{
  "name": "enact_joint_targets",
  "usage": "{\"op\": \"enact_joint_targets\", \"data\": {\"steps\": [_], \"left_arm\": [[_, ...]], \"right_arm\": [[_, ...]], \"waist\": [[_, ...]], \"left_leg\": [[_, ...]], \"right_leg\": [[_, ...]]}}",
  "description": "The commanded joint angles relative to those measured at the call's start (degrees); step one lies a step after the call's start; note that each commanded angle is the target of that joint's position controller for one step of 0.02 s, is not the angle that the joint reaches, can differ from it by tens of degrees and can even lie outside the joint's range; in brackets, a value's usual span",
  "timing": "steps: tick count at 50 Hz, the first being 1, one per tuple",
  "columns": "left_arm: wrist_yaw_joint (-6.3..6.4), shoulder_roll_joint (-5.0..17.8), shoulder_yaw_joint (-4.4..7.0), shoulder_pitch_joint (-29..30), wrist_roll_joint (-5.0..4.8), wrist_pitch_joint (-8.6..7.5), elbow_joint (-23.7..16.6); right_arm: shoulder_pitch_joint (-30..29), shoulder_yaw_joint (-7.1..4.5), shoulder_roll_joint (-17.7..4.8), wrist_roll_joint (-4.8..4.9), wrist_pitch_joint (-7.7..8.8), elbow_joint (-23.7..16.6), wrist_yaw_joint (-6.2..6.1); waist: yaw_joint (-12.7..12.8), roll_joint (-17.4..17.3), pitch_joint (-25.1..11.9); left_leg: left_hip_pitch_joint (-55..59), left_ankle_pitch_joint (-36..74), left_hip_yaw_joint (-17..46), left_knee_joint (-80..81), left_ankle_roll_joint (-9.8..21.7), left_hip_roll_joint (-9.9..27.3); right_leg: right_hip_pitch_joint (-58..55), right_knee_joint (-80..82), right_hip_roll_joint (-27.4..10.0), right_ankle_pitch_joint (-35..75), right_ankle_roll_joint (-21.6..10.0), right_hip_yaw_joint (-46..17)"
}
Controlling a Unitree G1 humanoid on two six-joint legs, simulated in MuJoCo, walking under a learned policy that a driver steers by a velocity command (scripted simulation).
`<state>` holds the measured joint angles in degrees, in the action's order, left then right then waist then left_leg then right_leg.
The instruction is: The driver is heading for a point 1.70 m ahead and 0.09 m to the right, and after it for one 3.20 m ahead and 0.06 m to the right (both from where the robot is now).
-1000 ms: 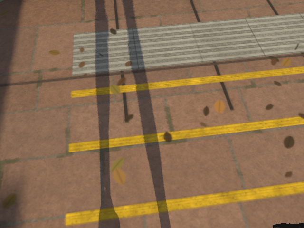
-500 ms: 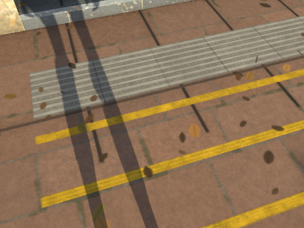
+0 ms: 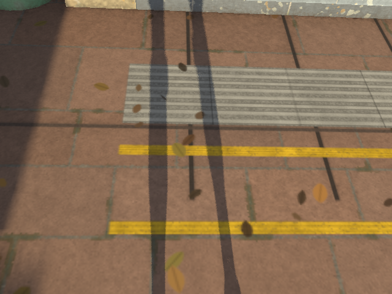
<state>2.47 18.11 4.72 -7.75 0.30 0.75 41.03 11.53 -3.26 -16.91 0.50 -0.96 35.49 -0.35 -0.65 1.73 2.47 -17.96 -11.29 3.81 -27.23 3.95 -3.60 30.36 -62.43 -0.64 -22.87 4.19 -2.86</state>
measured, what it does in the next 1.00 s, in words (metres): walks ahead: right foot, then left foot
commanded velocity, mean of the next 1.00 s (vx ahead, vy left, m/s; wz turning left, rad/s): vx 0.41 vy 0.00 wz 0.09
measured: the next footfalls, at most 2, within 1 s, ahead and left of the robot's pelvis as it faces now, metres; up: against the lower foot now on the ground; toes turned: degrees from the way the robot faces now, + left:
right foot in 0.28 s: +0.14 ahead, -0.13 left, +0.00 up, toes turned +15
left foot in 0.72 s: +0.36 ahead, +0.20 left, +0.00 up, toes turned +10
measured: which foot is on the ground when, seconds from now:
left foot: down 0.00-0.28, up 0.30-0.70, down 0.72-1.00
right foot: up 0.00-0.26, down 0.28-0.74, up 0.76-1.00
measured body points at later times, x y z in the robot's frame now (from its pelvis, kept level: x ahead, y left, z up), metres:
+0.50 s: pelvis +0.13 -0.02 +0.01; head +0.15 -0.04 +0.46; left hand +0.10 +0.26 -0.10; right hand +0.35 -0.24 -0.09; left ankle +0.16 +0.14 -0.67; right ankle +0.10 -0.14 -0.74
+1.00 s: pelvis +0.37 +0.09 +0.00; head +0.39 +0.10 +0.45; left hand +0.50 +0.38 -0.10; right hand +0.44 -0.19 -0.11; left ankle +0.32 +0.19 -0.74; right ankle +0.49 -0.06 -0.66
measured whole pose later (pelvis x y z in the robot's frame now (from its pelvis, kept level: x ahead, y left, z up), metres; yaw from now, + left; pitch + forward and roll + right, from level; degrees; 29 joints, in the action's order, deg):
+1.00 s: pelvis +0.37 +0.09 +0.00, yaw +2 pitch +0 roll +2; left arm 0.0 18.4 4.0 -12.3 -1.4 -1.7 41.8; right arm 18.3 -4.2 -15.4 -0.7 5.7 45.5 0.7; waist -2.6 2.7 1.5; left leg -3.3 -12.2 -8.5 -15.3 1.9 -1.8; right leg 39.4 -57.6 -5.6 -6.9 0.5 -3.8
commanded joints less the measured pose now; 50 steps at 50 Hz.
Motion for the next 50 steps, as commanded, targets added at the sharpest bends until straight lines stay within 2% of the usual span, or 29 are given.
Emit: {"op": "enact_joint_targets", "data": {"steps": [1,4,9,11,13,14,15,16,17,18,19,21,25,28,30,33,34,35,36,37,38,39,40,41,42,44,45,48,50], "left_arm": [[-0.58,4.23,1.01,0.90,-0.40,-1.54,-3.93],[-1.41,3.99,0.74,3.83,-0.56,-3.28,-4.73],[-2.74,4.18,0.75,4.40,-1.33,-5.92,-4.78],[-3.02,4.22,0.91,1.99,-1.74,-6.75,-4.07],[-3.01,3.71,1.06,-2.66,-1.38,-7.45,-2.31],[-2.68,4.77,1.36,-6.96,-0.87,-7.68,-1.46],[-2.27,7.81,1.65,-12.25,0.44,-7.63,-0.74],[-3.06,12.59,3.07,-15.12,1.54,-7.43,1.01],[-3.10,9.23,2.28,-12.34,0.15,-7.49,0.34],[-2.81,6.46,1.41,-11.11,-0.60,-7.37,-0.01],[-2.62,5.74,1.00,-10.24,-0.57,-7.15,-0.40],[-2.26,5.20,0.38,-10.14,-0.28,-6.85,-0.11],[-2.10,5.57,0.07,-12.24,-0.68,-6.52,1.33],[-2.16,6.64,0.04,-14.78,-1.25,-5.89,2.82],[-2.27,7.51,0.12,-16.86,-1.67,-5.40,3.77],[-2.08,9.19,0.64,-16.68,-2.15,-4.67,4.23],[-1.99,9.70,0.79,-15.93,-2.19,-4.43,4.18],[-1.97,8.95,0.52,-15.90,-1.97,-4.34,4.15],[-2.05,6.45,-0.43,-15.30,-1.07,-4.54,3.09],[-1.93,-0.46,-2.40,-20.33,-0.60,-5.15,1.08],[-1.78,1.45,-2.10,-22.02,-2.27,-5.88,1.64],[-1.87,6.04,-0.56,-17.66,-3.64,-5.75,1.03],[-1.92,6.13,-0.48,-13.80,-3.34,-5.55,0.29],[-1.89,5.32,-0.44,-12.02,-2.50,-5.27,0.15],[-1.94,4.49,-0.19,-12.15,-2.10,-4.58,0.42],[-2.23,1.84,-0.55,-13.17,-2.21,-3.26,0.90],[-2.24,1.35,-0.58,-12.53,-2.11,-2.80,0.46],[-2.37,1.11,-0.65,-8.64,-1.62,-2.56,-1.53],[-3.21,0.73,-1.00,-5.47,-1.54,-3.03,-2.61]], "right_arm": [[0.08,-2.66,-9.06,0.43,0.75,-3.89,-1.25],[1.29,-3.08,-10.15,0.27,1.16,-3.40,-1.58],[2.40,-3.29,-10.82,0.69,1.38,-2.94,-0.93],[1.83,-2.92,-9.97,0.71,1.22,-2.89,-0.68],[1.67,-1.95,-7.30,0.52,1.19,-2.66,-0.59],[1.68,-0.98,-4.39,0.26,1.51,-2.68,-0.51],[2.15,0.44,0.22,0.18,1.88,-3.15,-0.43],[0.32,-0.44,-3.13,1.53,2.71,-5.99,-0.73],[0.28,-1.52,-7.41,1.46,3.20,-4.94,-0.80],[0.50,-1.86,-8.05,1.01,3.45,-3.70,-0.47],[0.99,-1.84,-7.38,0.43,3.71,-2.82,-0.15],[-1.20,-1.46,-5.54,-0.06,4.50,-3.06,0.63],[-6.27,-0.11,-2.05,-0.12,5.08,-4.13,1.08],[-11.42,0.62,-0.48,0.21,5.65,-5.29,1.79],[-13.36,0.42,-1.08,0.64,6.09,-5.84,2.45],[-11.64,-0.65,-3.89,1.15,6.72,-5.75,2.90],[-8.38,-1.31,-5.18,1.09,6.84,-4.95,2.70],[-1.68,-2.51,-7.19,0.87,6.75,-2.96,2.11],[7.69,-3.60,-9.94,0.18,6.56,-1.37,1.34],[14.64,-4.74,-15.51,-1.56,5.91,-0.44,0.76],[15.59,-3.86,-12.44,-1.52,5.67,0.33,1.13],[11.64,-2.57,-8.52,-0.83,5.62,0.81,1.17],[8.11,-1.93,-6.44,-0.37,5.61,0.92,1.13],[4.74,-1.48,-4.84,-0.64,5.75,1.29,1.26],[2.48,-1.15,-3.40,-1.09,6.23,1.59,1.36],[0.39,-1.42,-2.85,-1.18,7.24,2.61,1.38],[0.06,-1.63,-3.14,-1.08,7.70,3.23,1.33],[0.43,-2.24,-4.59,-1.21,8.15,5.03,0.97],[0.50,-2.45,-5.66,-1.08,7.93,5.78,0.65]], "waist": [[-0.32,-9.64,-6.81],[-1.43,-10.43,-4.76],[-1.84,-10.14,-3.41],[-0.26,-9.93,-3.35],[2.44,-8.30,-3.98],[4.21,-6.03,-5.36],[5.03,3.48,-7.14],[4.47,12.39,-2.53],[3.73,8.53,2.28],[3.28,6.98,3.50],[2.65,5.73,2.14],[2.74,5.03,2.10],[4.50,4.77,1.68],[6.33,4.78,2.20],[6.58,4.86,2.68],[3.61,5.85,2.22],[1.10,5.76,0.43],[-2.50,4.48,-3.92],[-7.21,2.58,-11.50],[-6.80,-12.58,-22.37],[-6.41,-19.12,-25.79],[-5.71,-14.26,-15.50],[-4.56,-11.23,-9.40],[-2.82,-8.77,-5.74],[-1.05,-9.62,-3.69],[0.78,-8.97,-2.22],[1.29,-7.78,-1.25],[1.28,-5.30,0.93],[0.49,-4.69,1.72]], "left_leg": [[8.87,-12.25,18.90,13.33,9.60,12.36],[8.71,-16.13,21.97,14.12,9.85,12.81],[4.81,-18.84,25.61,12.92,9.95,11.77],[2.41,-19.59,26.33,11.71,9.02,10.96],[-2.34,-21.13,24.11,7.61,6.38,8.07],[-7.61,-22.36,21.10,0.99,3.83,5.60],[-15.54,-22.28,11.23,-15.96,-0.15,-1.19],[-27.60,-24.32,7.00,-26.13,-0.97,-2.37],[-31.78,-20.07,7.65,-32.26,-1.52,1.59],[-32.52,-15.17,7.15,-34.07,-1.86,2.48],[-31.89,-11.52,5.70,-34.58,-2.19,3.39],[-30.19,-4.45,3.17,-32.89,-3.15,5.67],[-25.39,4.47,-1.96,-23.09,-5.28,7.02],[-18.22,8.73,-3.81,-11.80,-5.80,6.00],[-13.92,9.20,-4.19,-7.60,-5.63,4.74],[-8.19,7.28,-2.62,-2.71,-3.64,4.15],[-2.54,6.62,-3.13,-0.91,-2.47,3.44],[7.63,6.24,-3.97,0.74,-0.95,2.64],[23.27,5.85,0.49,-1.34,1.54,8.35],[44.17,-3.23,22.61,0.22,7.87,24.35],[40.93,-12.68,38.27,9.11,11.03,28.18],[33.48,-16.21,30.38,10.44,8.97,26.22],[26.24,-12.55,22.07,11.32,7.60,23.83],[19.76,-7.44,16.62,13.22,6.83,21.22],[15.07,-2.54,11.61,15.15,6.20,19.14],[10.40,4.14,5.67,18.09,6.58,18.21],[9.56,7.31,3.28,19.02,6.91,18.28],[10.23,13.10,-2.38,20.33,7.31,18.34],[10.58,14.47,-6.61,20.72,6.50,17.19]], "right_leg": [[3.96,8.23,-0.17,5.09,0.31,-1.34],[2.55,18.11,0.57,5.69,-0.07,-2.15],[-4.90,27.77,2.34,4.99,-1.72,-1.75],[-10.86,32.23,2.40,7.41,-2.83,-0.99],[-21.50,38.57,1.52,12.40,-4.35,0.42],[-29.23,39.95,-3.13,9.65,-5.97,-3.74],[-36.10,45.96,-13.28,-3.41,-10.24,-18.22],[-34.28,51.94,-21.36,-19.27,-17.55,-37.50],[-31.84,52.50,-21.63,-22.38,-18.86,-36.78],[-31.39,52.20,-18.64,-18.25,-17.26,-31.41],[-31.67,52.10,-16.22,-13.55,-15.71,-26.70],[-29.56,53.44,-13.38,-3.08,-14.62,-19.55],[-26.31,54.98,-10.48,11.58,-14.95,-9.86],[-23.74,54.28,-9.62,17.77,-14.49,-5.92],[-23.11,53.53,-10.80,18.79,-14.63,-6.90],[-25.62,50.70,-13.47,22.75,-13.32,-9.74],[-25.54,47.12,-13.10,29.20,-12.37,-9.01],[-24.01,39.01,-10.42,36.64,-10.92,-6.65],[-15.96,25.46,-7.51,31.49,-8.77,-4.61],[3.46,3.29,0.47,7.99,-4.58,0.51],[8.88,-7.19,1.67,-9.57,-4.23,-5.16],[13.32,-11.30,-1.51,-5.99,-4.48,-5.36],[13.62,-10.61,-3.89,-1.52,-4.82,-3.40],[11.86,-8.16,-5.38,2.22,-4.81,-2.97],[9.16,-6.09,-6.83,5.01,-4.79,-3.34],[6.05,-5.29,-7.34,8.04,-4.39,-2.92],[6.77,-4.53,-7.38,9.43,-4.09,-3.16],[10.14,2.74,-7.16,16.37,-3.44,-4.15],[8.69,10.95,-6.62,22.80,-3.76,-2.47]]}}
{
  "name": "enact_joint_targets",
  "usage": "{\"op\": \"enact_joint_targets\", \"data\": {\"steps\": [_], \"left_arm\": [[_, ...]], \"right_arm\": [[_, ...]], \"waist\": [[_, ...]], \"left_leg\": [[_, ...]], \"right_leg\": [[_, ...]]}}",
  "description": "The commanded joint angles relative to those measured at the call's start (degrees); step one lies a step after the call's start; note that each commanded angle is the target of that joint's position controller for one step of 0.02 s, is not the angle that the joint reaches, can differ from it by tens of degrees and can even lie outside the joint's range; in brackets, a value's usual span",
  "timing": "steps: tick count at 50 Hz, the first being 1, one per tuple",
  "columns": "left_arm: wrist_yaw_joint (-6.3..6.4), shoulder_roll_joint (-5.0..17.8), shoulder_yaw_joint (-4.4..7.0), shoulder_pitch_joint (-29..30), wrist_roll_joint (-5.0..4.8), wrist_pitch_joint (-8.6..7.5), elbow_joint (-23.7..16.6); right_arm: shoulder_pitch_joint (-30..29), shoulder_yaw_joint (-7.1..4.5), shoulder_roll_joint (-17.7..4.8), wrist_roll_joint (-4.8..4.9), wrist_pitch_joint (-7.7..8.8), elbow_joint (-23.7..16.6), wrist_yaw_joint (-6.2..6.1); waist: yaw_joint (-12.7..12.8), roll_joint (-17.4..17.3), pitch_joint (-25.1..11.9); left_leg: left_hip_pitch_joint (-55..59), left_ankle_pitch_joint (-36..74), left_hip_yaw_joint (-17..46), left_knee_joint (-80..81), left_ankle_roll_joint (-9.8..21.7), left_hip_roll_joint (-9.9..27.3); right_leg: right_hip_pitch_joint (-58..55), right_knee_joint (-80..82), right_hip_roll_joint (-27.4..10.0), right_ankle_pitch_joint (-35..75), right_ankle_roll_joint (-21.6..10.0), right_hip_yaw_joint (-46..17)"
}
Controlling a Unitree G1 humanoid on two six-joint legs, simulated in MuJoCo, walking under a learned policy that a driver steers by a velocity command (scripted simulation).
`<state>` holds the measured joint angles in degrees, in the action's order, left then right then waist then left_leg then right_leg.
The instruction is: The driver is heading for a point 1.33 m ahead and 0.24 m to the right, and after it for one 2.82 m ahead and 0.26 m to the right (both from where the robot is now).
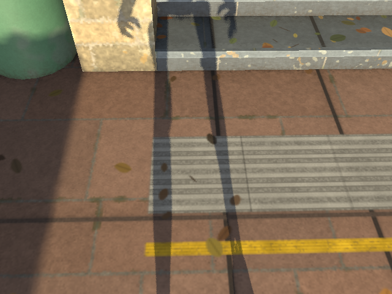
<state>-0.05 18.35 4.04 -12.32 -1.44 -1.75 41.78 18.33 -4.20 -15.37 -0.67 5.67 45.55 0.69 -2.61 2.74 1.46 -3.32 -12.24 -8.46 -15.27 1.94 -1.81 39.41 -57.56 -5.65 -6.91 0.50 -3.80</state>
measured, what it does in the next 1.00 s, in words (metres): walks ahead, turning right: right foot, then left foot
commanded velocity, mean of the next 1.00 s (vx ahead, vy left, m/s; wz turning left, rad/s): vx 0.34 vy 0.00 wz -0.43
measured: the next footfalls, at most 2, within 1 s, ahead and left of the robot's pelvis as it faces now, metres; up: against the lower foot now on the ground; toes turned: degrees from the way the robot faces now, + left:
right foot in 0.24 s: +0.30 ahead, -0.14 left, +0.00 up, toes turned -11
left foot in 0.70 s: +0.61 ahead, -0.03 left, +0.00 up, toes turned -27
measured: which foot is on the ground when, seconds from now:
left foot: down 0.00-0.24, up 0.26-0.68, down 0.70-1.00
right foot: up 0.00-0.22, down 0.24-0.70, up 0.72-0.98, down 1.00-1.00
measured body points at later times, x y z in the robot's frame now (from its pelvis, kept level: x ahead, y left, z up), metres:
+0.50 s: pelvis +0.28 -0.07 +0.00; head +0.31 -0.10 +0.45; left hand +0.44 +0.18 -0.10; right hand +0.39 -0.38 -0.09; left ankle +0.44 +0.09 -0.67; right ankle +0.26 -0.13 -0.74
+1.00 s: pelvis +0.46 -0.08 -0.01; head +0.49 -0.09 +0.44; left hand +0.70 +0.10 -0.13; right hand +0.47 -0.36 -0.13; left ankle +0.58 -0.02 -0.74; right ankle +0.42 -0.21 -0.75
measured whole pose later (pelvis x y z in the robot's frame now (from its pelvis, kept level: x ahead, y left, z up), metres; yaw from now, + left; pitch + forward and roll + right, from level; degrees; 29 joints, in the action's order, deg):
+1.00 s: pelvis +0.46 -0.08 -0.01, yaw -26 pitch -1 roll +1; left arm 2.2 15.5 2.1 -11.7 0.6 2.8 41.2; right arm 8.2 -0.5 -12.9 -0.1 1.3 46.1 1.0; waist -1.1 1.3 4.4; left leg -18.3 -7.8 -0.3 -27.1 1.9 -2.6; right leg 15.4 -32.0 -1.3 -15.6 2.7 -4.8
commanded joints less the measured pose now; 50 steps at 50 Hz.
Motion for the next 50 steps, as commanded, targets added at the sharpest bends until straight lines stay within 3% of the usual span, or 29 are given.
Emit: {"op": "enact_joint_targets", "data": {"steps": [1,7,9,10,11,12,13,14,15,16,17,19,21,26,29,31,33,34,35,36,37,38,39,40,41,44,47,49,50], "left_arm": [[-1.19,0.23,-0.56,1.41,0.24,-0.72,-4.09],[-3.39,0.94,-0.79,11.08,0.13,-0.76,-9.55],[-3.58,2.81,0.18,9.30,0.26,-0.41,-10.42],[-3.45,4.57,1.19,4.78,0.23,-0.14,-9.80],[-2.91,7.16,2.81,-3.77,0.05,0.11,-7.87],[-1.77,11.45,4.78,-13.42,-0.11,0.83,-5.67],[-1.32,17.71,5.39,-10.98,-0.58,0.41,-6.24],[-1.64,13.22,4.02,-12.82,-0.04,-0.62,-8.36],[-1.85,10.08,3.08,-10.99,0.56,-1.43,-7.53],[-1.81,8.86,2.68,-7.73,0.40,-1.86,-7.58],[-1.69,7.27,2.19,-3.90,0.55,-1.93,-8.17],[-1.25,5.74,1.53,-0.73,1.56,-2.08,-9.45],[-0.73,6.32,1.66,-1.23,1.07,-2.37,-8.66],[0.91,8.47,2.27,-4.23,0.68,-1.24,-6.40],[1.36,9.07,2.65,-7.51,0.33,0.15,-4.58],[1.88,7.53,2.29,-7.46,0.37,0.68,-4.06],[2.36,6.37,2.02,-5.85,0.66,1.01,-4.21],[2.44,5.44,1.70,-4.08,0.63,1.06,-4.61],[2.23,2.83,0.80,-4.88,1.16,0.83,-5.42],[2.02,-0.32,-0.19,-14.80,1.37,0.78,-4.43],[1.74,3.25,-0.04,-20.57,0.58,0.80,-3.21],[1.91,7.61,1.14,-16.54,0.09,1.62,-2.32],[2.39,8.30,1.41,-10.43,0.11,2.68,-3.21],[2.79,7.62,1.33,-7.72,0.65,3.73,-3.46],[2.95,6.19,1.09,-6.65,1.01,4.54,-3.87],[2.94,1.37,-0.43,-7.10,1.45,4.52,-2.91],[2.60,1.19,-0.66,-6.21,1.58,4.20,-2.14],[2.28,0.87,-0.70,-5.87,2.21,4.29,-1.45],[2.33,2.27,-0.53,-4.15,2.97,4.24,-2.41]], "right_arm": [[-5.84,-1.66,-7.91,0.24,1.14,-3.91,-0.58],[-0.82,-2.72,-11.49,1.84,-1.06,-0.95,-0.98],[-0.91,-3.16,-13.34,2.13,-2.02,-0.95,-1.29],[-1.17,-3.31,-14.07,2.27,-2.58,-1.12,-1.49],[-1.96,-3.09,-13.87,2.54,-2.95,-1.44,-1.70],[-1.10,-2.12,-11.80,1.58,-2.63,-2.28,-1.98],[4.57,0.70,-2.88,-0.71,-1.27,-5.58,-1.12],[-0.72,0.26,-7.56,1.14,0.95,-6.06,-0.30],[-6.72,-0.50,-10.39,3.26,1.95,-8.01,0.11],[-7.76,-0.05,-9.46,2.78,2.53,-8.31,-0.17],[-7.73,-0.19,-9.31,1.28,2.60,-7.64,-0.62],[-5.78,-0.62,-9.63,0.33,1.36,-7.07,-0.60],[-5.65,-0.26,-8.09,-0.28,0.23,-6.80,-0.65],[-16.25,1.12,-4.89,-0.65,-0.07,-9.42,-0.49],[-19.65,0.93,-5.46,-0.09,0.37,-10.46,0.09],[-18.67,0.31,-7.16,0.16,0.65,-9.92,0.44],[-15.52,-0.29,-8.43,-0.26,1.09,-8.82,0.69],[-12.08,-0.55,-8.55,-0.79,1.50,-7.77,0.61],[-8.25,-0.85,-10.49,-1.82,1.95,-7.39,0.44],[-6.61,-0.95,-13.06,-3.09,1.62,-7.60,0.20],[-3.80,-0.98,-11.22,-1.11,0.33,-6.16,0.61],[-6.30,-0.24,-8.54,0.18,-0.38,-7.31,0.79],[-9.44,0.62,-6.56,0.03,-1.14,-7.72,0.70],[-12.52,1.66,-4.44,-0.20,-1.75,-7.66,0.70],[-14.84,2.19,-3.60,-0.45,-2.19,-7.18,0.59],[-15.79,1.56,-5.43,-0.81,-2.88,-5.48,0.22],[-13.92,1.32,-6.78,0.42,-3.28,-3.76,-0.03],[-14.86,1.84,-6.24,1.13,-3.78,-3.38,0.06],[-13.91,2.21,-5.60,1.12,-3.73,-2.94,0.22]], "waist": [[1.58,-5.27,3.32],[-1.14,-3.99,5.25],[0.97,-6.25,1.74],[3.79,-7.18,-1.61],[8.78,-6.63,-6.20],[12.86,-2.20,-11.59],[4.84,13.20,-15.80],[9.33,6.24,-24.00],[10.01,2.99,-15.43],[7.37,-1.12,-9.68],[4.90,-3.04,-6.51],[1.88,-1.14,-5.19],[1.36,-1.48,-4.12],[4.59,0.78,-0.36],[6.19,2.55,-1.98],[5.50,3.61,-3.16],[3.63,4.59,-3.98],[1.35,4.19,-5.22],[0.10,0.36,-10.51],[3.86,-13.78,-17.67],[3.85,-19.00,-23.63],[2.33,-11.21,-18.91],[1.85,-7.68,-13.34],[2.43,-6.25,-8.97],[3.83,-7.71,-6.25],[4.20,-12.12,-4.95],[3.65,-10.59,-8.07],[4.88,-9.59,-6.20],[4.54,-8.37,-4.99]], "left_leg": [[-3.85,15.64,4.02,9.04,8.21,15.28],[7.19,23.60,-0.65,4.87,6.29,18.23],[9.73,42.98,-2.45,-2.82,5.03,18.03],[9.76,51.46,-3.29,-10.52,4.38,17.45],[5.50,52.63,-4.72,-22.14,2.84,15.71],[-7.94,37.58,-4.55,-39.08,0.33,13.38],[-34.07,-19.11,-0.02,-60.14,-3.50,1.16],[-39.75,-22.34,13.91,-66.43,-2.82,-0.12],[-43.98,-16.33,14.45,-64.87,-1.65,2.67],[-42.44,-11.07,14.03,-59.51,-0.99,5.24],[-38.89,-8.34,13.85,-54.47,-1.33,7.01],[-32.60,-5.29,14.12,-50.22,-2.35,8.28],[-31.20,-3.61,12.76,-45.79,-4.33,8.01],[-27.39,13.23,10.83,-24.17,-6.50,3.71],[-22.19,17.82,10.81,-17.70,-5.98,0.19],[-21.65,16.89,12.46,-14.60,-4.87,0.36],[-19.77,14.44,13.13,-12.79,-2.61,1.10],[-15.04,18.80,11.92,-9.06,-1.15,1.47],[-4.67,33.22,15.46,-9.74,1.30,6.99],[13.19,55.43,30.64,-13.77,10.49,21.03],[17.80,43.61,45.23,-11.14,17.30,28.02],[12.06,28.62,43.14,-8.28,15.76,25.29],[6.29,19.90,36.84,-6.79,12.98,21.83],[-0.36,15.14,31.98,-4.86,11.24,18.83],[-6.14,11.23,28.41,-2.91,9.72,16.36],[-12.24,16.95,19.66,-1.56,8.70,11.04],[-10.21,14.99,20.65,-2.76,10.03,12.42],[-14.77,2.38,20.91,-2.21,7.82,10.57],[-18.34,-4.66,21.33,-1.60,5.19,9.40]], "right_leg": [[-1.22,9.66,-1.30,9.13,-0.31,-0.06],[-0.02,20.65,0.56,5.37,-3.84,5.10],[-6.06,21.00,4.36,-0.71,-6.01,8.66],[-12.41,20.94,6.88,-3.48,-7.42,10.22],[-24.81,23.98,9.50,-1.58,-9.43,10.73],[-42.93,25.14,5.80,-0.53,-12.32,2.22],[-60.58,30.64,-9.48,-10.58,-22.87,-31.30],[-63.76,39.47,-13.66,-18.01,-25.39,-45.71],[-58.39,41.24,-12.08,-14.36,-21.80,-37.38],[-49.83,41.06,-9.48,-8.33,-19.75,-29.99],[-42.22,41.19,-7.20,-1.39,-18.25,-24.56],[-34.18,43.41,-4.77,6.83,-17.93,-19.89],[-29.61,44.40,-3.74,12.24,-18.34,-16.23],[-23.32,42.34,2.03,14.08,-13.73,-9.29],[-24.12,38.57,2.22,15.12,-11.29,-11.30],[-28.79,34.68,0.74,13.34,-10.23,-14.23],[-32.47,29.27,-0.37,16.26,-9.03,-16.82],[-32.60,24.61,1.51,18.05,-7.50,-15.93],[-30.33,14.94,5.13,12.12,-5.35,-13.82],[-16.86,-1.36,12.34,-22.24,-1.35,-10.04],[-9.73,-12.19,12.87,-35.38,1.04,-9.18],[-7.79,-16.54,10.43,-31.30,2.62,-10.41],[-6.87,-16.55,8.76,-27.61,3.49,-8.15],[-7.99,-13.01,7.13,-25.52,4.06,-6.92],[-11.20,-7.03,5.01,-23.60,4.28,-5.86],[-21.67,9.28,5.22,-21.46,4.69,-0.04],[-28.13,21.39,5.10,-12.25,3.54,0.50],[-34.26,31.22,5.92,-3.44,1.71,1.60],[-36.93,32.47,3.97,-1.00,0.26,-0.65]]}}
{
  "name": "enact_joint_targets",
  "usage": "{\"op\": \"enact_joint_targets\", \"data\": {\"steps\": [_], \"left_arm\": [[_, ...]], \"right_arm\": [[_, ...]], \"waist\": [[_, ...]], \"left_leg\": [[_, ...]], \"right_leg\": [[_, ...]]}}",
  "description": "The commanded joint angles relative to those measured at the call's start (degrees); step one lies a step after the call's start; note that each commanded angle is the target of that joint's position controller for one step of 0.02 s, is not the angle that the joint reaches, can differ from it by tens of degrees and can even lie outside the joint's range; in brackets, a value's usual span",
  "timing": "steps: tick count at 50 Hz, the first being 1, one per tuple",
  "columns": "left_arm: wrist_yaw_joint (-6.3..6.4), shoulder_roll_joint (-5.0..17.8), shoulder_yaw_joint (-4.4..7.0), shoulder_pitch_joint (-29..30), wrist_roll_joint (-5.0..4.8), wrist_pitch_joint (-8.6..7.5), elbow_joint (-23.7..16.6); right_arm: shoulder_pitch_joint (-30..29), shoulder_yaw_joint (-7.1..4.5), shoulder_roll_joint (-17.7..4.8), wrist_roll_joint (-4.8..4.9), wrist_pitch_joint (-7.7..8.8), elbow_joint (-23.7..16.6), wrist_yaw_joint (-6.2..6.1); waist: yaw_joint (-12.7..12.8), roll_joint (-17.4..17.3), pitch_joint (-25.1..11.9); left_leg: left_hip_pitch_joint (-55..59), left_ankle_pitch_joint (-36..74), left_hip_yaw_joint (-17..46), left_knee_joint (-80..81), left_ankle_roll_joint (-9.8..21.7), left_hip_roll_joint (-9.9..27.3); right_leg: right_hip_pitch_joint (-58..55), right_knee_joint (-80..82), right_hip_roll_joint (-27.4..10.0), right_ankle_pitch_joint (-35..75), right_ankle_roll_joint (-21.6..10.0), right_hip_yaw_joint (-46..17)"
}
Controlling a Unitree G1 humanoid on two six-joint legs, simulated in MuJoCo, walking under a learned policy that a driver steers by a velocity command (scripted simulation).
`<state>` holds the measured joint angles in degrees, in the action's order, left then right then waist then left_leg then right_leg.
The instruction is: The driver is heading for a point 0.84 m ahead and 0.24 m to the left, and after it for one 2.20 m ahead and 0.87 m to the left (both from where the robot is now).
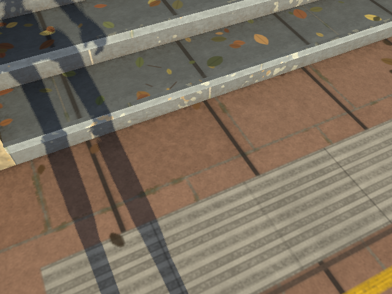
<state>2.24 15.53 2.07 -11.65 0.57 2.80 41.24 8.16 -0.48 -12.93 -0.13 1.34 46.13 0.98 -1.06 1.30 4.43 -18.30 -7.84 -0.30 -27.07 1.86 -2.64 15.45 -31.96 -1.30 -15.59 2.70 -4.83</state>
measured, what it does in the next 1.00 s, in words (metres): steps on the spot, turning left: right foot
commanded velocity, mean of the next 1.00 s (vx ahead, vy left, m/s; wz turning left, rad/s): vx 0.09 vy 0.00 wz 0.44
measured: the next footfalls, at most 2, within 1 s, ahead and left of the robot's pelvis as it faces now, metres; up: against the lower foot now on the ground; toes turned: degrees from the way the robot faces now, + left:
right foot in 0.72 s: +0.15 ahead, -0.11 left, +0.00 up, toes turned +30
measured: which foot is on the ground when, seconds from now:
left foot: down 0.00-0.72, up 0.74-1.00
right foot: down 0.00-0.30, up 0.32-0.70, down 0.72-1.00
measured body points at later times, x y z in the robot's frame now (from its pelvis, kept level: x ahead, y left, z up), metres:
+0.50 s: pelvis +0.04 +0.01 +0.01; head +0.08 +0.04 +0.46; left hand +0.13 +0.32 -0.10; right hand +0.24 -0.24 -0.09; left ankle +0.06 +0.10 -0.73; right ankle +0.06 -0.15 -0.66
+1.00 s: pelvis +0.09 +0.00 +0.02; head +0.10 -0.01 +0.47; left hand +0.00 +0.27 -0.09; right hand +0.36 -0.17 -0.09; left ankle +0.05 +0.16 -0.67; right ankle +0.12 -0.13 -0.73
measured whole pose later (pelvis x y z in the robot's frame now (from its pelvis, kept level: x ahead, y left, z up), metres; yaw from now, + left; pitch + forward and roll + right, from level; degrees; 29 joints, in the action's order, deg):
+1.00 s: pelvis +0.09 +0.00 +0.02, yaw +31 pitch +1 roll +1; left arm 1.6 15.3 3.3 -19.6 0.0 -3.4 42.1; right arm 12.3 -4.6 -18.4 0.8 -0.1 40.3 0.5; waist 2.8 -1.5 -1.4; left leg -31.3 -12.8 3.2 -51.8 -3.0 1.5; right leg 5.8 -17.4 -1.7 -13.1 -0.4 1.4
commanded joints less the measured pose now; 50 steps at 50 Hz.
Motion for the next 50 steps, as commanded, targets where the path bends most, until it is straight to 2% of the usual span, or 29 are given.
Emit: {"op": "enact_joint_targets", "data": {"steps": [1,2,3,4,7,10,12,13,14,15,16,17,19,20,22,24,27,30,32,34,35,36,37,38,39,41,45,47,50], "left_arm": [[0.31,8.06,2.02,-3.57,1.21,-0.38,-3.04],[0.32,10.87,3.10,-3.10,0.62,-0.47,-1.96],[0.26,8.52,2.75,-2.22,0.53,-0.93,-2.59],[0.50,7.81,2.69,-1.80,0.74,-1.27,-2.77],[1.30,9.00,3.57,-3.08,0.14,-2.08,-3.14],[2.19,9.25,4.02,-0.22,-0.55,-2.22,-4.47],[2.48,9.70,4.21,2.09,-1.07,-2.08,-5.00],[2.52,10.09,4.41,2.80,-1.38,-1.94,-5.05],[2.45,9.90,4.55,1.46,-1.40,-1.88,-4.60],[2.28,8.12,4.37,-0.84,-0.30,-1.91,-5.52],[2.38,6.63,3.52,4.97,0.35,-1.89,-7.85],[2.19,6.13,3.40,3.99,-0.06,-2.03,-7.66],[2.00,7.20,3.80,2.64,-0.65,-1.90,-5.88],[2.21,7.83,4.07,3.03,-0.36,-2.02,-5.60],[1.95,6.45,3.76,3.14,-0.50,-2.46,-5.69],[1.61,5.42,3.33,3.08,-0.94,-2.79,-5.44],[0.72,5.01,3.01,3.89,-0.81,-3.41,-5.52],[-0.15,5.96,3.27,3.74,-1.13,-4.01,-5.42],[-0.70,6.41,3.48,3.07,-1.28,-4.54,-5.26],[-1.20,6.30,3.74,0.67,-1.30,-5.13,-4.39],[-1.22,6.92,4.11,-1.38,-1.19,-5.27,-3.66],[-0.85,9.97,4.78,-3.21,-0.45,-5.04,-3.74],[-0.68,13.86,5.36,-2.65,1.01,-4.44,-4.28],[-0.97,13.85,5.38,-1.04,2.69,-5.03,-4.85],[-0.58,10.92,4.59,1.89,1.77,-5.54,-5.71],[0.36,8.63,3.76,3.10,-0.31,-5.94,-5.93],[0.25,8.18,3.30,-4.70,-0.14,-6.76,-3.66],[-0.26,8.79,3.49,-6.56,-0.21,-7.01,-2.84],[-0.98,10.89,4.06,-6.01,-1.08,-7.12,-2.35]], "right_arm": [[-3.72,-1.52,-8.32,0.18,0.68,-3.74,0.17],[-3.56,-2.11,-9.45,0.40,0.61,-4.39,0.23],[-4.29,-2.20,-9.92,0.30,0.55,-4.30,0.07],[-4.09,-2.53,-10.24,0.55,0.54,-4.33,-0.10],[-1.44,-2.91,-9.04,0.88,0.07,-4.18,-0.24],[0.19,-3.46,-8.55,0.75,-0.61,-4.75,0.71],[0.50,-3.79,-8.24,0.98,-1.15,-5.18,1.26],[1.43,-3.95,-8.27,1.04,-1.38,-4.96,1.44],[1.95,-4.49,-9.65,0.91,-1.53,-5.06,1.40],[1.64,-6.19,-15.90,0.60,-1.47,-5.98,0.88],[6.78,-6.58,-18.02,-0.32,-1.16,-5.75,1.06],[7.95,-5.56,-16.23,-1.07,-0.06,-5.72,1.12],[2.71,-5.42,-15.08,0.54,0.74,-7.10,0.33],[1.12,-5.17,-14.38,1.27,0.28,-7.39,-0.45],[0.63,-5.02,-13.89,1.27,-1.00,-7.56,-1.70],[1.02,-5.25,-13.92,1.08,-1.75,-7.91,-2.53],[0.38,-5.89,-14.73,1.00,-2.82,-8.88,-2.90],[-0.52,-6.21,-14.99,0.98,-3.50,-9.73,-2.71],[-0.91,-6.31,-14.86,1.26,-3.87,-10.11,-2.54],[-2.32,-6.28,-14.46,1.92,-4.33,-10.65,-2.68],[-1.95,-6.03,-13.59,2.26,-4.44,-10.81,-2.86],[-0.01,-5.21,-10.95,1.76,-4.39,-10.96,-2.79],[0.93,-5.07,-9.71,1.78,-3.82,-11.67,-2.65],[-0.98,-6.01,-13.08,1.11,-2.80,-12.80,-2.58],[-0.30,-6.76,-15.39,1.06,-2.47,-11.94,-2.40],[2.66,-6.87,-14.14,0.40,-2.61,-9.56,-2.09],[-1.20,-5.09,-9.06,0.97,-1.22,-11.12,-0.98],[-2.54,-4.58,-8.25,1.06,-0.45,-11.67,-0.71],[-4.08,-3.59,-6.90,0.94,0.57,-12.19,0.14]], "waist": [[2.26,-3.73,-6.24],[0.65,3.19,-4.26],[1.68,3.54,-3.35],[1.65,4.28,-2.46],[1.67,6.88,-4.13],[0.76,8.62,-5.97],[0.12,7.11,-5.26],[-0.37,6.00,-5.18],[-0.19,2.91,-4.97],[2.25,-10.63,-5.06],[-2.63,-18.96,-6.79],[-2.55,-13.64,-11.05],[-0.39,-4.69,-10.11],[-0.07,-3.55,-9.65],[0.54,-6.06,-9.73],[0.22,-7.30,-10.05],[-0.16,-8.64,-9.99],[-0.43,-10.54,-9.15],[-0.32,-11.13,-8.82],[1.46,-10.81,-8.75],[2.39,-9.57,-9.83],[1.94,-2.07,-11.26],[0.81,10.61,-8.38],[1.17,12.54,-4.66],[0.16,9.85,-2.86],[-0.03,7.67,-3.17],[4.12,5.96,-1.87],[4.92,6.47,-1.30],[4.83,7.36,-1.09]], "left_leg": [[-5.83,-14.20,12.24,9.04,2.86,8.57],[-4.78,-16.20,7.81,6.98,1.11,4.63],[-3.84,-13.89,6.87,3.76,0.11,3.42],[-5.14,-11.26,6.45,1.65,0.46,2.64],[-7.61,-2.84,3.99,-7.36,0.58,1.06],[-8.81,-11.86,1.47,-16.05,0.00,2.41],[-6.56,-13.42,-0.21,-14.90,0.50,2.86],[-3.29,-9.26,-0.74,-11.01,1.09,2.47],[0.44,-0.42,1.82,-5.80,2.26,2.62],[4.24,14.30,17.44,1.28,6.74,9.85],[12.21,21.76,34.83,7.91,16.18,18.31],[16.82,22.39,36.28,7.76,18.03,20.90],[15.81,20.70,28.38,5.59,14.11,17.70],[14.79,18.83,26.14,5.76,12.51,16.37],[12.14,16.11,23.22,6.65,10.83,12.77],[12.50,13.96,22.52,6.95,10.47,11.38],[9.61,7.64,24.13,7.41,10.62,10.65],[6.75,3.91,27.45,7.92,10.45,10.44],[6.75,3.58,29.89,7.38,9.90,10.27],[5.44,2.95,30.51,5.33,8.05,8.61],[2.49,-5.50,29.31,4.01,6.03,6.36],[-5.16,-21.22,24.22,-4.38,2.73,2.13],[-16.92,-27.12,11.14,-17.32,0.06,-7.09],[-21.66,-23.50,10.63,-27.69,-0.96,-1.69],[-21.93,-18.85,10.25,-31.86,-1.62,0.37],[-23.78,-12.27,7.66,-37.77,-3.97,1.34],[-25.71,-6.29,4.76,-35.42,-5.47,3.00],[-24.68,-5.06,4.33,-28.53,-5.40,3.55],[-16.21,-4.38,0.69,-16.74,-4.46,4.76]], "right_leg": [[-12.48,6.99,-4.03,7.03,-4.15,-2.46],[-6.39,6.46,-3.85,-1.40,-6.28,-2.21],[-4.58,7.88,-3.59,-4.79,-6.63,-1.97],[-4.46,8.65,-4.19,-3.90,-6.44,-2.45],[-7.28,8.61,-9.66,10.08,-8.57,-5.84],[-7.97,6.74,-16.88,23.20,-12.91,-8.98],[-5.86,5.04,-16.80,25.51,-12.00,-6.53],[-4.05,3.20,-14.99,23.60,-10.24,-3.76],[-1.56,-0.90,-11.66,18.26,-7.51,-0.03],[4.87,-12.87,-3.23,7.19,-2.16,7.96],[16.84,-26.13,5.50,-19.87,0.95,6.00],[19.60,-35.13,4.09,-24.82,0.67,-1.28],[21.00,-37.15,1.77,-17.69,0.45,-2.40],[20.54,-34.46,0.68,-14.07,0.75,-2.73],[16.80,-29.64,1.62,-9.94,1.79,-1.54],[15.29,-22.95,2.71,-7.94,2.62,-0.95],[10.72,-14.82,3.52,-6.36,2.91,-0.83],[6.50,-8.84,4.31,-5.35,2.38,-0.88],[4.45,-4.13,4.56,-4.49,1.60,-0.92],[-0.70,5.69,4.61,1.33,0.16,0.08],[-6.18,11.21,3.00,5.21,-1.13,0.05],[-13.43,14.78,-6.94,0.31,-5.05,-8.93],[-13.68,19.29,-16.63,-10.73,-12.22,-23.21],[-7.49,22.46,-21.40,-20.48,-16.34,-30.19],[-6.24,22.83,-18.75,-22.28,-15.04,-25.95],[-9.47,22.03,-13.78,-17.46,-11.21,-16.96],[-11.42,23.97,-11.91,-12.89,-11.90,-9.68],[-12.36,24.63,-12.33,-10.21,-12.76,-8.26],[-8.54,24.66,-12.32,-4.54,-12.84,-4.17]]}}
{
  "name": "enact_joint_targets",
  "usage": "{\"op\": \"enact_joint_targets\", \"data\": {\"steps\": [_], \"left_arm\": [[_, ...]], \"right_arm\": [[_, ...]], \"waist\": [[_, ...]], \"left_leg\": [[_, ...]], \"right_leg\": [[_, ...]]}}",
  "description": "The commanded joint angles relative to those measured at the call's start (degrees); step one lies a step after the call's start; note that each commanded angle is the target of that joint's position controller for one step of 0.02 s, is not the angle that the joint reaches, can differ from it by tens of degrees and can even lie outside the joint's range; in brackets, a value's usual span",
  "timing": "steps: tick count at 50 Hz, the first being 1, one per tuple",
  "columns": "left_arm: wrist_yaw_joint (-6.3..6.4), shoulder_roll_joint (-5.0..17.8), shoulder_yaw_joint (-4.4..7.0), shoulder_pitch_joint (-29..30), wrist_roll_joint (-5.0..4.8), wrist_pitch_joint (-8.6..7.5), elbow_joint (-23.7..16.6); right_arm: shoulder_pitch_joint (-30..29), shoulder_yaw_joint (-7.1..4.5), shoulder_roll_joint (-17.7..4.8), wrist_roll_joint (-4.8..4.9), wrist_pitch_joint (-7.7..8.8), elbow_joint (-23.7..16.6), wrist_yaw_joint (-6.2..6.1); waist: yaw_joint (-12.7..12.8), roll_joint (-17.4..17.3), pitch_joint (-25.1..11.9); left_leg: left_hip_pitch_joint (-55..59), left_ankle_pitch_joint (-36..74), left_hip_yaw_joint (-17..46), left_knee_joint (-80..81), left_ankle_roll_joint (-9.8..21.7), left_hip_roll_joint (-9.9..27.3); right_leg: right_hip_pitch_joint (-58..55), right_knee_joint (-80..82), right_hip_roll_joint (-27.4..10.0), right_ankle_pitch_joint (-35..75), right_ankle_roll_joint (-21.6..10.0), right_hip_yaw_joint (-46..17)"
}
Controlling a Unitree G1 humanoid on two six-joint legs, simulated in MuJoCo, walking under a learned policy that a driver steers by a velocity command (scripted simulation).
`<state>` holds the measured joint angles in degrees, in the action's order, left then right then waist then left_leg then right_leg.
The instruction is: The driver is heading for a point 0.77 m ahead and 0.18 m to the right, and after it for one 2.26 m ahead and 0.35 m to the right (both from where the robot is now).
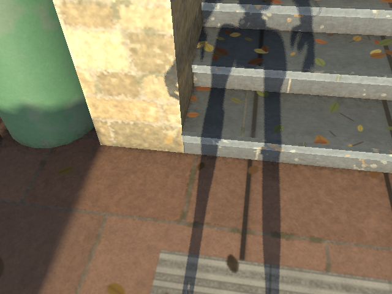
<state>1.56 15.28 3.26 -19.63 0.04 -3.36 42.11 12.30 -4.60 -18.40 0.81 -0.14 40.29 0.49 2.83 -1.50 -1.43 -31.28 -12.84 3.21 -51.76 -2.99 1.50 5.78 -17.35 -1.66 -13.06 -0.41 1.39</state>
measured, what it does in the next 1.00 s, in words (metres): walks ahead, turning right: left foot, then right foot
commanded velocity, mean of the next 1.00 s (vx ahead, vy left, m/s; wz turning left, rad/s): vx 0.47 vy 0.00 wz -0.34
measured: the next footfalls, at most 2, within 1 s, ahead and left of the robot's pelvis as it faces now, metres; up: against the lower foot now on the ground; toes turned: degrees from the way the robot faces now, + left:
left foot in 0.16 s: +0.13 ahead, +0.16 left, +0.00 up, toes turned +1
right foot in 0.64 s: +0.45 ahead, -0.08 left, +0.00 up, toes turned -15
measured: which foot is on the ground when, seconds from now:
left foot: up 0.00-0.14, down 0.16-0.66, up 0.68-1.00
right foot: down 0.00-0.16, up 0.18-0.62, down 0.64-1.00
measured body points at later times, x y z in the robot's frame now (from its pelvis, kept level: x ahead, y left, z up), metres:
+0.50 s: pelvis +0.20 +0.06 -0.01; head +0.23 +0.06 +0.44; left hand +0.41 +0.29 -0.11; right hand +0.17 -0.21 -0.13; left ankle +0.09 +0.16 -0.75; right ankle +0.37 -0.11 -0.69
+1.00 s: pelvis +0.48 -0.01 -0.01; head +0.51 -0.03 +0.44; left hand +0.63 +0.24 -0.12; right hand +0.54 -0.31 -0.11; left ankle +0.67 +0.09 -0.71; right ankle +0.41 -0.07 -0.75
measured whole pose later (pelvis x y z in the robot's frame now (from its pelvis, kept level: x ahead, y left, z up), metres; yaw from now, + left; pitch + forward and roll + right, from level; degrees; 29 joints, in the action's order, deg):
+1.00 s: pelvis +0.48 -0.01 -0.01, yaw -25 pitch +1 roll -1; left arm -2.1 17.8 4.1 -21.5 1.3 -1.7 44.2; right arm 8.1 -0.3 -15.9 -2.5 1.1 39.3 1.5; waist 3.4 -2.1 2.7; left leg -33.5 -7.4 2.7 -40.4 -3.4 5.7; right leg 8.0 -21.7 8.3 -14.0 -5.4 -7.9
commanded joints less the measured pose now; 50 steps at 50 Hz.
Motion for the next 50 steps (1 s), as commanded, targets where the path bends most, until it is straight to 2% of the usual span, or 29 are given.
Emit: {"op": "enact_joint_targets", "data": {"steps": [1,4,6,7,8,9,10,11,13,15,17,20,23,26,29,31,32,33,34,35,36,37,38,39,40,42,45,47,50], "left_arm": [[-0.58,11.68,3.01,1.60,-0.86,-0.96,-2.90],[-1.46,12.55,3.21,-0.15,-1.78,-0.72,-1.65],[-1.91,11.52,2.56,0.12,-2.27,-0.09,-0.87],[-2.10,9.32,1.62,0.11,-1.79,-0.14,-0.51],[-2.54,4.68,-0.14,1.73,-0.62,-0.53,-1.91],[-2.05,1.60,-0.89,0.49,-1.07,-1.80,-5.13],[-1.57,8.14,0.82,2.48,-2.49,-2.42,-4.54],[-1.80,9.62,1.53,3.46,-3.28,-2.42,-4.64],[-1.81,8.40,1.61,4.15,-2.17,-1.67,-3.39],[-2.28,6.16,1.38,3.09,-1.99,-0.66,-2.33],[-2.43,4.65,1.09,2.99,-1.85,0.03,-2.28],[-2.59,3.63,0.57,7.15,-1.46,0.07,-4.21],[-3.83,2.13,-0.38,13.89,-1.16,-0.20,-6.63],[-5.38,1.74,-0.82,19.24,-1.48,-0.50,-9.39],[-6.29,4.11,0.16,18.62,-1.51,-0.31,-10.85],[-5.99,7.67,1.96,9.99,-1.68,0.50,-9.55],[-5.14,10.74,3.66,1.02,-1.74,0.84,-7.73],[-3.66,14.70,4.80,-5.65,-1.69,1.82,-6.22],[-3.23,17.32,4.58,-1.16,-1.50,1.30,-8.75],[-3.01,12.84,3.49,-2.54,-0.85,0.89,-9.16],[-2.92,11.67,2.97,-0.58,-0.25,0.24,-8.85],[-2.14,12.25,3.34,1.44,3.68,1.50,-5.20],[-2.01,11.02,2.98,1.91,2.70,1.59,-5.04],[-2.24,9.71,2.39,3.11,1.76,1.50,-5.01],[-2.78,9.73,2.12,3.92,1.37,0.89,-5.05],[-3.08,10.59,2.37,4.33,1.13,0.27,-4.02],[-3.12,11.60,2.89,1.89,1.14,0.49,-2.64],[-3.48,11.61,3.06,0.38,1.01,0.82,-1.94],[-3.41,11.92,3.33,-1.80,1.42,1.02,-1.09]], "right_arm": [[-8.45,0.70,-1.39,0.04,2.29,-6.34,0.89],[-7.90,0.71,-2.58,0.72,2.80,-6.51,1.45],[-1.76,0.04,-3.49,0.94,3.24,-4.33,1.25],[4.94,-1.09,-5.62,1.11,3.35,-2.38,0.63],[14.04,-2.18,-9.39,0.19,3.40,-1.21,-0.19],[16.89,-3.50,-16.42,-0.96,3.40,-1.16,-0.31],[16.27,-2.36,-11.22,-1.11,4.26,-0.83,0.07],[12.84,-1.03,-7.46,-0.78,4.75,-0.74,0.21],[6.36,0.16,-3.40,-0.82,5.17,-1.07,0.34],[4.44,0.30,-2.11,-1.54,5.83,-0.77,0.20],[5.05,-0.03,-2.43,-1.70,6.56,0.12,0.03],[4.67,-0.19,-3.31,-1.57,6.70,1.39,-0.42],[6.33,-0.38,-4.81,-1.16,6.38,2.91,-1.09],[9.46,-0.60,-6.07,-0.55,5.33,5.01,-1.48],[9.24,-1.18,-8.62,-0.40,3.74,5.20,-2.18],[8.38,-1.56,-10.32,-0.39,2.52,4.62,-2.73],[6.98,-1.42,-10.26,-0.07,2.39,3.94,-2.86],[8.98,-0.16,-6.88,-1.42,3.09,2.71,-2.68],[13.72,2.15,-1.03,-1.91,5.19,0.03,-1.36],[6.40,0.79,-7.51,-0.34,7.65,-0.95,-0.12],[1.01,0.70,-8.19,1.55,8.53,-3.57,0.23],[2.51,2.03,-4.13,-2.43,6.80,-1.36,-0.25],[3.75,2.23,-3.11,-3.73,5.15,-1.76,-0.57],[6.39,2.41,-3.18,-4.57,3.50,-1.11,-0.57],[8.20,2.41,-3.42,-5.00,2.11,-0.75,-0.27],[7.31,2.44,-3.28,-4.22,1.07,-1.36,0.17],[-1.35,2.86,-2.75,-3.81,1.16,-3.79,0.39],[-6.22,3.34,-1.33,-3.60,1.68,-5.15,1.00],[-9.39,2.96,-2.43,-2.52,2.66,-5.88,1.02]], "waist": [[1.08,10.37,4.92],[0.69,10.72,5.50],[-3.53,8.49,4.70],[-7.02,6.67,1.69],[-11.34,-2.05,-5.32],[-9.76,-16.38,-8.60],[-11.29,-9.13,-6.10],[-9.09,-8.90,-0.79],[-6.16,-6.82,3.69],[-4.27,-6.16,4.51],[-3.76,-3.80,4.21],[-3.99,-2.43,5.92],[-6.27,-1.46,7.92],[-7.52,-0.53,9.21],[-4.85,-3.03,5.02],[0.49,-4.91,-1.32],[5.74,-3.32,-5.80],[6.62,5.63,-11.19],[0.40,16.62,-18.17],[5.27,7.97,-19.81],[4.22,4.69,-10.82],[-0.57,-4.25,-2.39],[-2.72,-3.67,0.24],[-4.38,-1.17,-0.05],[-5.41,1.32,-1.28],[-6.08,3.93,-1.11],[-3.08,5.09,2.74],[-0.69,5.82,3.28],[1.29,6.43,2.53]], "left_leg": [[0.18,-0.28,-3.98,10.64,0.78,0.38],[6.82,-2.46,-5.06,17.22,2.98,-0.02],[19.09,1.02,-6.24,24.69,4.89,-1.79],[29.80,1.05,-5.04,26.19,6.07,-1.77],[42.84,-3.50,8.17,29.42,8.82,9.36],[49.26,-14.19,31.81,35.77,16.94,22.56],[43.81,-21.24,34.50,38.36,18.90,22.55],[40.21,-21.81,27.01,39.05,16.70,20.15],[33.44,-10.14,15.26,41.36,13.62,15.10],[29.21,3.62,6.25,42.71,11.77,12.23],[28.75,13.52,0.97,43.13,12.08,11.81],[27.33,18.32,-5.05,44.59,11.80,10.84],[27.10,19.84,-9.41,45.98,10.68,10.93],[33.11,26.00,-11.58,43.79,9.99,12.81],[39.23,51.65,-13.84,34.74,8.80,13.70],[39.39,65.29,-14.42,20.59,8.36,13.57],[32.12,60.88,-15.10,7.99,7.05,11.87],[16.42,27.17,-14.38,-10.31,5.19,7.53],[-7.97,-20.56,-5.99,-31.92,1.99,-5.10],[-12.88,-17.93,4.89,-33.84,3.19,-2.46],[-14.42,-12.44,4.20,-29.84,4.15,-0.09],[-9.06,-5.19,0.52,-21.46,3.85,3.72],[-4.42,-6.35,0.06,-18.14,3.10,4.43],[0.36,-7.21,-0.53,-16.33,2.20,4.45],[3.65,-7.78,-1.64,-15.50,1.45,3.92],[4.90,-5.78,-2.64,-10.22,0.19,4.15],[1.23,1.83,-2.91,1.29,-0.95,4.42],[1.30,6.49,-3.31,8.90,-0.81,3.16],[3.86,7.68,-3.01,14.87,-0.39,0.99]], "right_leg": [[2.86,9.69,-11.93,-6.19,-9.82,-9.38],[4.58,7.82,-13.70,-7.44,-10.46,-9.90],[9.59,3.24,-12.94,-5.09,-9.32,-9.85],[13.90,-4.13,-10.39,0.40,-7.51,-7.72],[22.01,-23.55,-4.93,-4.49,-3.69,-2.51],[38.87,-42.04,2.07,-19.15,-0.98,-0.94],[42.10,-51.21,0.37,-18.40,-1.11,-8.49],[44.42,-52.33,-1.63,-12.82,-2.17,-9.43],[42.39,-49.25,-4.17,-3.70,-1.62,-8.70],[38.52,-48.15,-4.54,2.54,-0.90,-8.41],[38.78,-46.77,-3.98,6.28,0.12,-8.64],[37.94,-35.95,-3.02,13.24,0.85,-7.46],[34.47,-25.18,-2.50,18.84,-0.06,-2.44],[35.32,-19.12,-1.74,17.54,-2.16,0.06],[29.96,-17.98,2.30,10.22,-5.24,4.16],[18.26,-18.72,6.01,4.56,-7.98,5.87],[3.50,-14.87,7.11,7.20,-10.38,4.19],[-14.88,-14.20,-2.21,7.20,-13.69,-10.68],[-32.11,-7.01,-16.92,-2.23,-26.32,-45.49],[-30.28,-0.69,-16.85,-6.66,-24.04,-47.99],[-22.28,0.83,-14.85,-3.46,-20.88,-39.26],[-8.87,-0.01,-13.45,11.94,-17.70,-29.58],[-1.97,0.06,-10.34,21.41,-16.16,-24.59],[2.85,0.46,-7.72,25.00,-15.46,-20.67],[6.34,0.57,-6.32,28.07,-16.14,-18.36],[10.88,2.42,-4.16,22.97,-15.93,-16.54],[11.56,5.53,-2.74,7.43,-14.61,-18.33],[9.42,4.78,-2.14,4.46,-13.84,-19.02],[6.56,2.11,-3.39,5.23,-12.70,-21.79]]}}
Velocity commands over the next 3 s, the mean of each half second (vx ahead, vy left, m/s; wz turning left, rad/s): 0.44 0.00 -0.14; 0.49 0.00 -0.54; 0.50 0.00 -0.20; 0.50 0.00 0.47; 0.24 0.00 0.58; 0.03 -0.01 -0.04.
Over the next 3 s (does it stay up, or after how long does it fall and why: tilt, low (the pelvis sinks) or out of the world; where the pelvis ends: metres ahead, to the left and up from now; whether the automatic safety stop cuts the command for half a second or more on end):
stays up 1.38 -0.25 0.19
